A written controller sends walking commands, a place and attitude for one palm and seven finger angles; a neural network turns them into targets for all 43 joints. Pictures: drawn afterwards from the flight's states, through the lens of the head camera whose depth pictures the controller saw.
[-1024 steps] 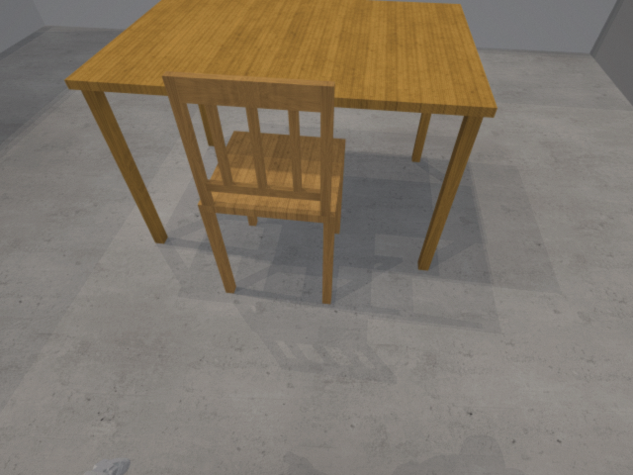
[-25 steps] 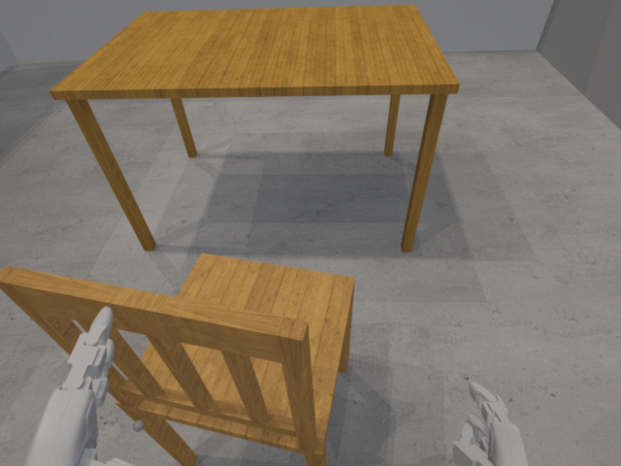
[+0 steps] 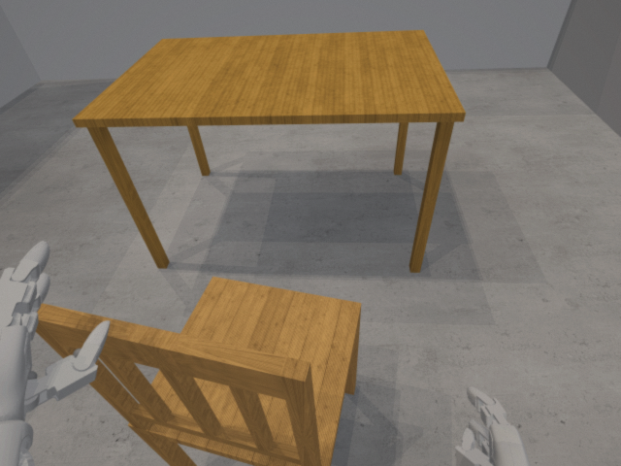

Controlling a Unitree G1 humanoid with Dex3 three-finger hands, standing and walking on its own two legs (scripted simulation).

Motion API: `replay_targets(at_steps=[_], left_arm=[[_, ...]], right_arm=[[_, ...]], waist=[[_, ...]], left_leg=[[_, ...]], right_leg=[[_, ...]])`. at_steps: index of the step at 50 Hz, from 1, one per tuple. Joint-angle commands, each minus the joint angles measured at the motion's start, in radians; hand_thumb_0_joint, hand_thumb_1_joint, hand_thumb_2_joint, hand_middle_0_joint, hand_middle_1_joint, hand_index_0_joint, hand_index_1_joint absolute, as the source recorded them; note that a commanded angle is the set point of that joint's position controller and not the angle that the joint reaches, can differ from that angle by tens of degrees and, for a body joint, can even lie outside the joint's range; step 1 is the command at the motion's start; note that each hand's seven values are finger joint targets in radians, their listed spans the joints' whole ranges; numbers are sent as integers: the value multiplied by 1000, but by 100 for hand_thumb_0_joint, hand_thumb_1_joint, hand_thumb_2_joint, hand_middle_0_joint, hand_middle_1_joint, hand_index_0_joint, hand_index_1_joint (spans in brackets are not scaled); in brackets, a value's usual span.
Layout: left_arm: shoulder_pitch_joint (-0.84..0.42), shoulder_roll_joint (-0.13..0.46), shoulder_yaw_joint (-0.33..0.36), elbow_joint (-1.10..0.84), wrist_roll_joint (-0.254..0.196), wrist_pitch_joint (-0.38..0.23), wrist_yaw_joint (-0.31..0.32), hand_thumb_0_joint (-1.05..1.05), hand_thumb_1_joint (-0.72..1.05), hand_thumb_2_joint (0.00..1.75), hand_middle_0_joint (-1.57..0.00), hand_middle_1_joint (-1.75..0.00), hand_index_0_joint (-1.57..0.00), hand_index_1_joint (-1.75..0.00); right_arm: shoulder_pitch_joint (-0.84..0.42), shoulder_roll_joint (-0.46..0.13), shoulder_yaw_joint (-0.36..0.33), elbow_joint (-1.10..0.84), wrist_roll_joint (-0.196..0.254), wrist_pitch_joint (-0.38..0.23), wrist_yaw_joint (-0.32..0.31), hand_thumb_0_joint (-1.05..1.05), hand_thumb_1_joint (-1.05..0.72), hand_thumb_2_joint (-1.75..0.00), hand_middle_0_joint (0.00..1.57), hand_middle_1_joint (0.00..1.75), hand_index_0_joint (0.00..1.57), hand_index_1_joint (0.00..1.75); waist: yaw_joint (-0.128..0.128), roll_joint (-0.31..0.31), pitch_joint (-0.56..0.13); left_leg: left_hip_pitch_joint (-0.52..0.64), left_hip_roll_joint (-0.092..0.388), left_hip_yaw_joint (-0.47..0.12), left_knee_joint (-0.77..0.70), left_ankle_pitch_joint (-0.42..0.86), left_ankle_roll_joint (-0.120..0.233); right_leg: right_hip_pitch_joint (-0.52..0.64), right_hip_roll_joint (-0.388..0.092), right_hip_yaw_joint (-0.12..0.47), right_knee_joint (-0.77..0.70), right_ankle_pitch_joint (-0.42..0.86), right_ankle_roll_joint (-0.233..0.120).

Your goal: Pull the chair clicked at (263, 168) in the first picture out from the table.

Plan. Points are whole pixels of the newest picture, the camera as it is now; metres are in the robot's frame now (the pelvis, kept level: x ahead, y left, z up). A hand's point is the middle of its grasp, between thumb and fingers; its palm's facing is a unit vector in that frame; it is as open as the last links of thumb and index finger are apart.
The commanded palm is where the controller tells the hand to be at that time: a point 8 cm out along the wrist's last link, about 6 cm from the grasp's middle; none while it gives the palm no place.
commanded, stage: draw the hand back to the body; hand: left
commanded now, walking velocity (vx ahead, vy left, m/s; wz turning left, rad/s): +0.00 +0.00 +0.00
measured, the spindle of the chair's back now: (194, 401) +0.23 +0.22 -0.09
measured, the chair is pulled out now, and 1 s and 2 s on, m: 0.64 0.64 0.64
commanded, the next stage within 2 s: step back with the hand held close in 0.44 s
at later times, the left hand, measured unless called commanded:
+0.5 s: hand (74, 328) +0.19 +0.26 +0.17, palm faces +0.46 -0.77 -0.43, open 7.4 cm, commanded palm +0.14 +0.30 +0.18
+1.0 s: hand (56, 354) +0.17 +0.26 +0.16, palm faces +0.36 -0.76 -0.54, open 7.4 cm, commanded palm +0.11 +0.30 +0.18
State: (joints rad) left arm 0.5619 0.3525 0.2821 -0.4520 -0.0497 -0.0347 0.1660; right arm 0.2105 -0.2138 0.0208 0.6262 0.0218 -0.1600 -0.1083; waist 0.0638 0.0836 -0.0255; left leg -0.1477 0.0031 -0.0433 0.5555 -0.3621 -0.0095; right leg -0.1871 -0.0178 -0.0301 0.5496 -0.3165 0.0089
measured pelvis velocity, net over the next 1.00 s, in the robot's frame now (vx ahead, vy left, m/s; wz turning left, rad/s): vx -0.04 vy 0.01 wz -0.04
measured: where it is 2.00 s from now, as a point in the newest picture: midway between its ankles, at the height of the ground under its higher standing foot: outside the picture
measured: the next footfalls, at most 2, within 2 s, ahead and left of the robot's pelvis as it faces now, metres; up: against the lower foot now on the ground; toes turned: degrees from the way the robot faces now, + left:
right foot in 1.88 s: -0.08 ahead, -0.13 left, +0.00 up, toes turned +0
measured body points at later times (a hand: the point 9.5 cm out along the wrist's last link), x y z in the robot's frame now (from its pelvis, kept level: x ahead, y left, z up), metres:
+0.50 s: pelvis +0.00 +0.00 +0.01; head -0.02 -0.03 +0.46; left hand +0.16 +0.30 +0.19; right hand +0.18 -0.23 -0.08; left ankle -0.04 +0.13 -0.73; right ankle -0.01 -0.13 -0.73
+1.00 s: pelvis -0.04 +0.01 +0.01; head -0.02 +0.00 +0.46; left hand +0.14 +0.30 +0.19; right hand +0.13 -0.23 -0.09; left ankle -0.04 +0.13 -0.73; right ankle -0.01 -0.13 -0.73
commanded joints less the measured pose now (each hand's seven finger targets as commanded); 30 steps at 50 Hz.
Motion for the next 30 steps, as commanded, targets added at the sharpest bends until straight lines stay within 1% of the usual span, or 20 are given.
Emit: replay_targets(at_steps=[1, 3, 6, 7, 8, 10, 11, 12, 13, 16, 18, 19, 20, 21, 24, 25, 27, 28, 29, 30], left_arm=[[-147, 209, 187, -208, 3, -73, 18, 0, 83, 87, -19, -29, -19, -29], [-176, 208, 203, -181, -4, -76, 16, 0, 90, 90, -20, -30, -20, -30], [-105, 136, 153, -95, -7, -64, -3, 0, 90, 90, -20, -30, -20, -30], [-105, 130, 143, -94, -10, -66, -7, 0, 90, 90, -20, -30, -20, -30], [-117, 149, 156, -114, -9, -71, -6, 0, 90, 90, -20, -30, -20, -30], [-129, 179, 176, -159, -5, -78, -5, 0, 90, 90, -20, -30, -20, -30], [-138, 189, 182, -166, -5, -76, -5, 0, 90, 90, -20, -30, -20, -30], [-136, 185, 179, -176, -3, -77, -5, 0, 90, 90, -20, -30, -20, -30], [-131, 199, 193, -184, -4, -79, -2, 0, 90, 90, -20, -30, -20, -30], [-148, 213, 201, -217, -1, -78, 1, 0, 90, 90, -20, -30, -20, -30], [-132, 196, 194, -189, 0, -76, 3, 0, 90, 90, -20, -30, -20, -30], [-132, 194, 193, -177, -2, -74, 3, 0, 90, 90, -20, -30, -20, -30], [-133, 189, 189, -171, -2, -76, 2, 0, 90, 90, -20, -30, -20, -30], [-143, 184, 184, -162, -1, -71, -1, 0, 90, 90, -20, -30, -20, -30], [-159, 176, 172, -158, -1, -76, -2, 0, 90, 90, -20, -30, -20, -30], [-154, 183, 179, -148, -1, -77, -1, 0, 90, 90, -20, -30, -20, -30], [-154, 175, 170, -150, -1, -77, -3, 0, 90, 90, -20, -30, -20, -30], [-213, 167, 141, -184, 0, -83, -5, 0, 90, 90, -20, -30, -20, -30], [-352, 328, 302, -238, -12, -138, -1, 0, 90, 90, -20, -30, -20, -30], [-245, 251, 256, -125, -4, -144, -8, 0, 90, 90, -20, -30, -20, -30]], right_arm=[[-133, -96, -40, -139, -4, -63, 1, 0, -90, -90, 20, 30, 20, 30], [-133, -97, -39, -133, -5, -58, 5, 0, -90, -90, 20, 30, 20, 30], [-144, -96, -47, -129, -3, -42, 16, 0, -90, -90, 20, 30, 20, 30], [-146, -98, -47, -131, -4, -36, 19, 0, -90, -90, 20, 30, 20, 30], [-148, -101, -52, -134, -4, -33, 21, 0, -90, -90, 20, 30, 20, 30], [-147, -102, -53, -136, -7, -33, 22, 0, -90, -90, 20, 30, 20, 30], [-152, -102, -51, -135, -7, -33, 21, 0, -90, -90, 20, 30, 20, 30], [-151, -97, -49, -138, -7, -35, 21, 0, -90, -90, 20, 30, 20, 30], [-150, -97, -50, -137, -8, -37, 20, 0, -90, -90, 20, 30, 20, 30], [-151, -98, -49, -135, -7, -43, 18, 0, -90, -90, 20, 30, 20, 30], [-149, -93, -49, -130, -7, -45, 17, 0, -90, -90, 20, 30, 20, 30], [-150, -95, -51, -129, -6, -43, 17, 0, -90, -90, 20, 30, 20, 30], [-149, -98, -53, -128, -7, -42, 17, 0, -90, -90, 20, 30, 20, 30], [-158, -98, -53, -127, -4, -41, 16, 0, -90, -90, 20, 30, 20, 30], [-156, -101, -53, -126, -6, -39, 17, 0, -90, -90, 20, 30, 20, 30], [-157, -100, -54, -125, -6, -40, 16, 0, -90, -90, 20, 30, 20, 30], [-161, -100, -50, -126, -7, -42, 17, 0, -90, -90, 20, 30, 20, 30], [-160, -105, -48, -129, -6, -46, 18, 0, -90, -90, 20, 30, 20, 30], [-129, -133, -56, -152, -3, -23, 19, 0, -90, -90, 20, 30, 20, 30], [-132, -114, -58, -125, -9, -7, 17, 0, -90, -90, 20, 30, 20, 30]], waist=[[-4, 5, -33], [-6, -21, -30], [-4, -59, -10], [-7, -68, 1], [-4, -80, -11], [1, -41, -52], [2, -17, -45], [1, -6, -48], [4, -25, -59], [1, 11, -67], [0, -4, -46], [-1, -42, -44], [-2, -53, -41], [-3, -33, -21], [-4, -18, -17], [-2, -36, -17], [-1, -20, -10], [-10, -28, -19], [-39, -66, 88], [-48, -115, 77]], left_leg=[[-5, 30, 18, -109, 365, 17], [11, 32, 19, -122, 379, 17], [8, 35, 29, -128, 396, 20], [7, 36, 31, -136, 387, 21], [12, 36, 32, -137, 386, 24], [29, 34, 34, -137, 397, 25], [24, 32, 33, -141, 398, 21], [32, 32, 35, -145, 400, 21], [35, 32, 35, -142, 407, 23], [41, 31, 34, -143, 415, 18], [45, 34, 39, -144, 412, 19], [44, 36, 39, -145, 405, 22], [41, 36, 38, -145, 407, 23], [33, 35, 41, -146, 391, 22], [37, 35, 41, -155, 350, 23], [36, 34, 42, -153, 338, 26], [28, 33, 36, -161, 332, 24], [41, 32, 37, -160, 329, 27], [-35, 52, 17, -142, 230, 43], [-19, 50, 6, -130, 199, 42]], right_leg=[[67, -27, -6, -98, 308, -31], [71, -26, -12, -102, 316, -27], [79, -25, -15, -117, 335, -24], [76, -26, -16, -119, 329, -21], [81, -26, -14, -122, 333, -20], [100, -28, -9, -122, 343, -21], [106, -26, -8, -124, 345, -25], [105, -26, -7, -126, 341, -24], [113, -26, -8, -126, 356, -23], [120, -24, 0, -132, 359, -27], [107, -26, -4, -134, 358, -25], [105, -25, -6, -136, 356, -23], [106, -25, -4, -137, 357, -23], [99, -25, -1, -145, 348, -25], [87, -26, -3, -151, 296, -22], [84, -26, -2, -154, 287, -21], [88, -26, -1, -154, 277, -24], [81, -27, 1, -155, 273, -22], [-9, -74, 126, -225, 302, -23], [-17, -93, 134, -234, 296, -32]])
